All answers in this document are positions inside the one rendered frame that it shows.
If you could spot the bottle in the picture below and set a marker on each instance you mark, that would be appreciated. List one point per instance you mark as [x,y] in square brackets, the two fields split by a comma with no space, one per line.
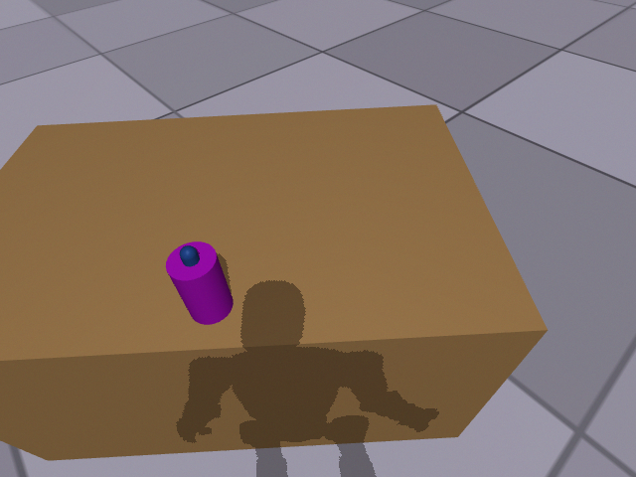
[196,272]

